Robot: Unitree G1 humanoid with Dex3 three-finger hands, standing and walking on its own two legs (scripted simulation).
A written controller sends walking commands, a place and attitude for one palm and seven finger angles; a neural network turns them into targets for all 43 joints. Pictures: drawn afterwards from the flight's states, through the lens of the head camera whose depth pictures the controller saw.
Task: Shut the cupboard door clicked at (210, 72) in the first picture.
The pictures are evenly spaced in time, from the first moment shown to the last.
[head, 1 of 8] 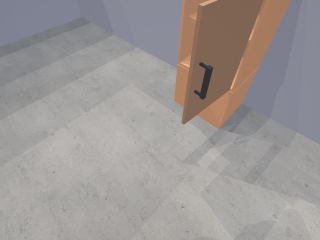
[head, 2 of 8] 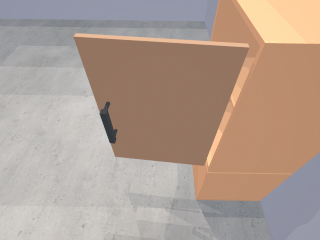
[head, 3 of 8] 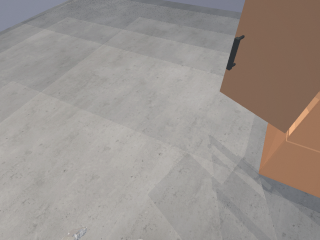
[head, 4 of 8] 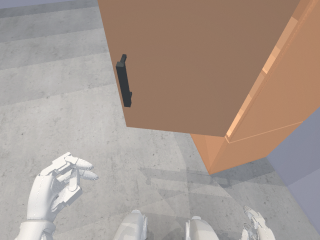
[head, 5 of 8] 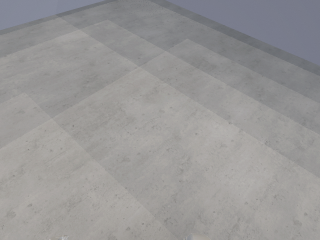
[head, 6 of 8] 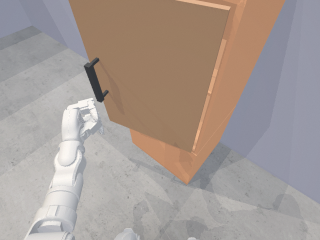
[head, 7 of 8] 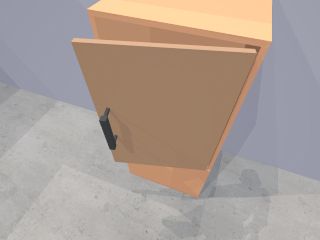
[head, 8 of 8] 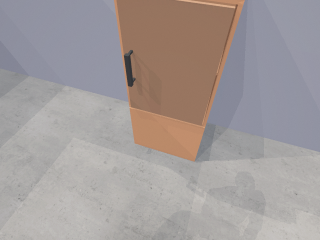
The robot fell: no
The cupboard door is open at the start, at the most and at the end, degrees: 84 84 0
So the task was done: yes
